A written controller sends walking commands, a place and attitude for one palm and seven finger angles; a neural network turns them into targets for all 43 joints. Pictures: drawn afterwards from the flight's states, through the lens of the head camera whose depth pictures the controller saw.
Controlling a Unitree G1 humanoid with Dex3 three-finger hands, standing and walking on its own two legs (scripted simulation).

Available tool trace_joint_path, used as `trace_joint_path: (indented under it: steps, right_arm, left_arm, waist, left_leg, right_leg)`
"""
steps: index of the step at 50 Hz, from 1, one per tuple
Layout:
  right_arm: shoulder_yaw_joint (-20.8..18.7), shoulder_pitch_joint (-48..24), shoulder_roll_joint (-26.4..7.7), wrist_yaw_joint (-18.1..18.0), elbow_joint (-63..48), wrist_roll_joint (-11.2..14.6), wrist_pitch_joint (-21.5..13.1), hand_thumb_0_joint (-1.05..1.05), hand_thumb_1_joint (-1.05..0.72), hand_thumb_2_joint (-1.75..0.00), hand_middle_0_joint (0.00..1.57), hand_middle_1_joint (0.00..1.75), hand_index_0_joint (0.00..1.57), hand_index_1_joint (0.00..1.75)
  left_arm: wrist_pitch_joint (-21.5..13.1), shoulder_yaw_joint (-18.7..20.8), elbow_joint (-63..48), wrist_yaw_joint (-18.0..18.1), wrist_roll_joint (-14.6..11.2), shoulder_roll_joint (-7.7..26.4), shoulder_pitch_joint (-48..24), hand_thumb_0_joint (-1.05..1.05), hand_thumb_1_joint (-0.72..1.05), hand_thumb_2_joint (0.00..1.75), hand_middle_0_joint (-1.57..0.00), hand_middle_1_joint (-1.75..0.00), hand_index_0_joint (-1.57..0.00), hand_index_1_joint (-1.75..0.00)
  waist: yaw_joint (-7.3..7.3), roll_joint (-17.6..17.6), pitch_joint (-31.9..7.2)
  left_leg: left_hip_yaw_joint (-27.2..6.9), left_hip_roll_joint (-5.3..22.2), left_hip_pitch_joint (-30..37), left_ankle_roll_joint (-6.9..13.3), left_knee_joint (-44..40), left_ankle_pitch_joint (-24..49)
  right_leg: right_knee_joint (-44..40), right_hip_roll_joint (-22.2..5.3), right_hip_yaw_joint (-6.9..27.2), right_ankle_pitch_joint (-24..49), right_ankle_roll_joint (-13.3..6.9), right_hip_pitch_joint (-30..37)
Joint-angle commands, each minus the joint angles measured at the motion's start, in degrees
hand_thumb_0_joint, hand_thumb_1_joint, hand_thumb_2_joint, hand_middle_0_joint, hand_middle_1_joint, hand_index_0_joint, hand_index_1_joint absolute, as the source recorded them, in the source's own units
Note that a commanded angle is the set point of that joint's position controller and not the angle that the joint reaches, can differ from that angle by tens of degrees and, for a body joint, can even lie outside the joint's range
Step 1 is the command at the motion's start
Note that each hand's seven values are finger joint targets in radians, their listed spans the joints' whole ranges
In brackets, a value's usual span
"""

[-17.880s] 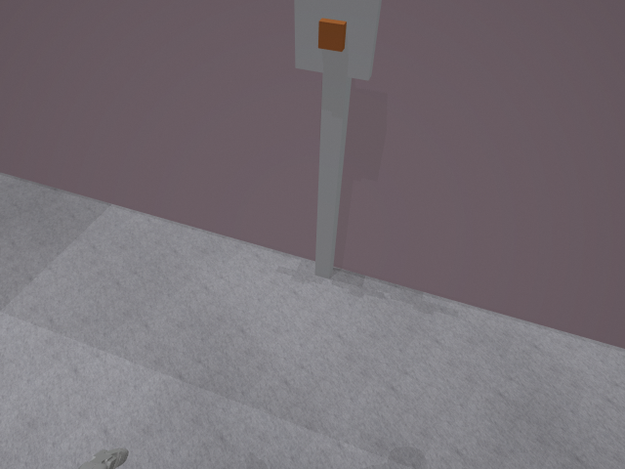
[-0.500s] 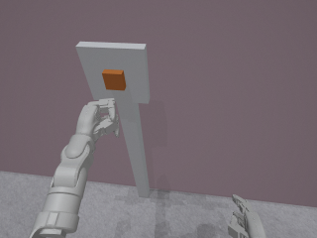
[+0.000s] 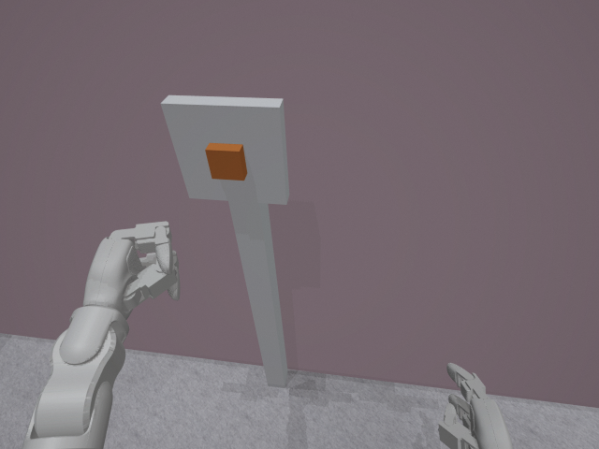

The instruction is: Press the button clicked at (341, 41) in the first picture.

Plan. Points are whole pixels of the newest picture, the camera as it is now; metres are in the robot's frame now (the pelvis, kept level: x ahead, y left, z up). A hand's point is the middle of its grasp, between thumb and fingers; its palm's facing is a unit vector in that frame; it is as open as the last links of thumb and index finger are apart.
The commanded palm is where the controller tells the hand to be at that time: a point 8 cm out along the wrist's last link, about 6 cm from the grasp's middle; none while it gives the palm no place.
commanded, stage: draw the hand back to the body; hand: left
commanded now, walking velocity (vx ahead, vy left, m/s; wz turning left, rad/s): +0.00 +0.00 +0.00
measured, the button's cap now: (227, 160) +0.49 +0.17 +0.16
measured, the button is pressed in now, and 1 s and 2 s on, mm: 0 0 0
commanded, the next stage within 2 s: step back with the hand held close in 0.92 s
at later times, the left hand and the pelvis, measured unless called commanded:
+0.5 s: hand (107, 309) +0.21 +0.23 +0.16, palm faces +0.36 -0.87 -0.35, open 3.1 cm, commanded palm +0.16 +0.28 +0.17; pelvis +0.01 +0.01 +0.01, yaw -1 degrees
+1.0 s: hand (77, 320) +0.19 +0.25 +0.16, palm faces +0.42 -0.82 -0.38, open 3.1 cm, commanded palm +0.14 +0.29 +0.18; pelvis +0.02 +0.01 +0.00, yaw +0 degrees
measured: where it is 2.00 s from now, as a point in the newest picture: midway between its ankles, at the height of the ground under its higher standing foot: outside the picture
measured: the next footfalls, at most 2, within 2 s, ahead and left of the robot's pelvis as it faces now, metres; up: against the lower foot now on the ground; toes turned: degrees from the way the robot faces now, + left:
none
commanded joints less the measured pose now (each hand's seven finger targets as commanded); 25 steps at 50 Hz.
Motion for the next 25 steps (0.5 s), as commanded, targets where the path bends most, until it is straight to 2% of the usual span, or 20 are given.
trace_joint_path:
  steps: [1,4,5,6,9,12,13,14,15,16,17,20,21,22,25]
  right_arm:
    - [-2.39,-7.65,-4.91,0.69,-8.28,-2.01,-2.90,0.00,-0.90,-0.90,0.20,0.30,0.20,0.30]
    - [-2.43,-7.70,-4.16,1.14,-8.48,-2.36,-1.93,0.00,-0.90,-0.90,0.20,0.30,0.20,0.30]
    - [-2.43,-7.70,-3.95,1.18,-8.40,-2.52,-1.76,0.00,-0.90,-0.90,0.20,0.30,0.20,0.30]
    - [-2.56,-7.66,-4.18,1.11,-7.87,-2.73,-1.52,0.00,-0.90,-0.90,0.20,0.30,0.20,0.30]
    - [-2.68,-8.12,-3.77,1.02,-8.13,-2.67,-1.11,0.00,-0.90,-0.90,0.20,0.30,0.20,0.30]
    - [-2.84,-8.33,-3.85,0.86,-7.86,-2.77,-1.07,0.00,-0.90,-0.90,0.20,0.30,0.20,0.30]
    - [-2.94,-8.24,-3.83,0.90,-7.73,-2.79,-0.97,0.00,-0.90,-0.90,0.20,0.30,0.20,0.30]
    - [-3.06,-8.12,-3.89,1.03,-7.69,-2.80,-0.87,0.00,-0.90,-0.90,0.20,0.30,0.20,0.30]
    - [-3.15,-8.26,-3.87,1.14,-7.76,-2.77,-0.80,0.00,-0.90,-0.90,0.20,0.30,0.20,0.30]
    - [-3.17,-8.18,-4.07,1.18,-7.58,-3.03,-0.80,0.00,-0.90,-0.90,0.20,0.30,0.20,0.30]
    - [-3.25,-8.23,-3.85,1.33,-7.66,-2.86,-0.62,0.00,-0.90,-0.90,0.20,0.30,0.20,0.30]
    - [-3.61,-8.16,-3.87,1.48,-8.02,-2.90,-0.24,0.00,-0.90,-0.90,0.20,0.30,0.20,0.30]
    - [-3.62,-8.07,-4.02,1.41,-8.03,-2.93,-0.11,0.00,-0.90,-0.90,0.20,0.30,0.20,0.30]
    - [-3.65,-8.10,-3.75,1.46,-8.25,-2.78,0.00,0.00,-0.90,-0.90,0.20,0.30,0.20,0.30]
    - [-3.82,-7.63,-3.70,1.29,-8.63,-2.81,-0.08,0.00,-0.90,-0.90,0.20,0.30,0.20,0.30]
  left_arm:
    - [-9.15,2.96,-15.56,8.78,4.49,7.57,-2.97,0.00,0.90,0.90,-1.30,-1.50,-1.30,-1.50]
    - [-12.02,3.74,-21.11,11.09,6.30,8.37,-1.39,0.00,0.90,0.90,-1.30,-1.50,-1.30,-1.50]
    - [-12.63,4.15,-22.32,11.73,6.69,8.91,-1.25,0.00,0.90,0.90,-1.30,-1.50,-1.30,-1.50]
    - [-12.92,4.86,-21.83,12.17,6.98,9.60,0.32,0.00,0.90,0.90,-1.30,-1.50,-1.30,-1.50]
    - [-14.09,4.97,-24.10,13.24,7.79,9.45,1.65,0.00,0.90,0.90,-1.30,-1.50,-1.30,-1.50]
    - [-14.73,4.53,-24.51,13.71,8.24,9.03,3.52,0.00,0.90,0.90,-1.30,-1.50,-1.30,-1.50]
    - [-14.87,4.64,-24.41,13.83,8.33,8.64,5.25,0.00,0.90,0.90,-1.30,-1.50,-1.30,-1.50]
    - [-15.00,5.25,-24.64,13.96,8.48,8.97,7.06,0.00,0.90,0.90,-1.30,-1.50,-1.30,-1.50]
    - [-15.10,5.13,-25.39,13.94,8.50,8.53,8.42,0.00,0.90,0.90,-1.30,-1.50,-1.30,-1.50]
    - [-15.14,5.48,-25.17,13.91,8.55,8.90,10.14,0.00,0.90,0.90,-1.30,-1.50,-1.30,-1.50]
    - [-15.16,5.80,-24.94,13.85,8.47,8.46,12.02,0.00,0.90,0.90,-1.30,-1.50,-1.30,-1.50]
    - [-15.54,7.86,-26.87,13.98,8.46,9.57,15.32,0.00,0.90,0.90,-1.30,-1.50,-1.30,-1.50]
    - [-15.34,8.82,-25.68,13.99,8.41,10.35,17.31,0.00,0.90,0.90,-1.30,-1.50,-1.30,-1.50]
    - [-15.49,8.89,-26.84,13.97,8.36,10.05,17.58,0.00,0.90,0.90,-1.30,-1.50,-1.30,-1.50]
    - [-15.81,11.14,-29.40,14.32,8.24,11.46,19.99,0.00,0.90,0.90,-1.30,-1.50,-1.30,-1.50]
  waist:
    - [0.35,-7.72,-1.67]
    - [0.29,0.05,-5.73]
    - [0.24,0.40,-6.04]
    - [0.25,-0.29,-5.14]
    - [0.13,0.59,-4.61]
    - [-0.07,-2.04,-2.54]
    - [0.10,-1.25,-2.66]
    - [0.31,-2.01,-2.82]
    - [0.45,-0.59,-2.89]
    - [0.62,-2.12,-2.20]
    - [0.68,-1.57,-1.18]
    - [1.17,-2.87,-2.18]
    - [1.45,-3.26,-0.90]
    - [1.31,-2.05,-0.63]
    - [1.67,-1.49,-2.43]
  left_leg:
    - [-2.05,-0.08,-4.57,1.14,-7.32,5.73]
    - [-1.42,-0.34,-1.92,0.74,-8.06,8.57]
    - [-1.47,-0.38,-1.38,0.67,-8.24,9.33]
    - [-1.41,-0.19,-1.52,0.68,-8.36,9.51]
    - [-1.65,-0.07,-0.53,0.60,-9.14,9.32]
    - [-2.09,0.14,-0.25,0.78,-9.52,9.41]
    - [-2.07,0.16,-0.03,0.80,-9.51,10.25]
    - [-2.36,0.26,-0.02,0.63,-9.66,10.90]
    - [-2.13,0.29,0.20,0.61,-9.53,11.49]
    - [-2.41,0.18,-0.20,0.57,-9.53,11.86]
    - [-2.37,0.45,-0.64,0.47,-9.67,12.27]
    - [-2.48,0.57,-0.72,0.37,-9.34,13.57]
    - [-2.49,0.62,-1.23,0.35,-9.52,12.97]
    - [-2.44,0.69,-1.56,0.22,-9.69,12.64]
    - [-2.38,0.69,-1.20,0.14,-8.85,14.82]
  right_leg:
    - [-8.37,-0.82,4.10,-0.86,0.40,4.67]
    - [-7.05,-1.15,4.28,3.50,0.05,8.04]
    - [-7.12,-1.12,4.16,4.54,0.02,8.52]
    - [-7.86,-0.96,4.31,4.38,0.01,8.62]
    - [-8.36,-0.88,4.00,3.52,-0.02,8.54]
    - [-9.25,-0.74,3.90,2.61,0.10,7.85]
    - [-8.96,-0.71,3.80,3.52,0.02,8.17]
    - [-8.54,-0.58,3.49,4.05,-0.06,8.58]
    - [-8.39,-0.66,3.63,4.64,-0.05,8.60]
    - [-8.67,-0.50,3.51,4.87,-0.07,8.78]
    - [-8.39,-0.57,3.50,5.18,-0.04,8.67]
    - [-7.69,-0.49,3.30,6.44,-0.03,9.47]
    - [-8.19,-0.33,3.47,5.75,-0.04,9.07]
    - [-7.96,-0.44,3.58,5.46,-0.07,9.10]
    - [-7.30,-0.45,3.72,8.12,-0.13,10.01]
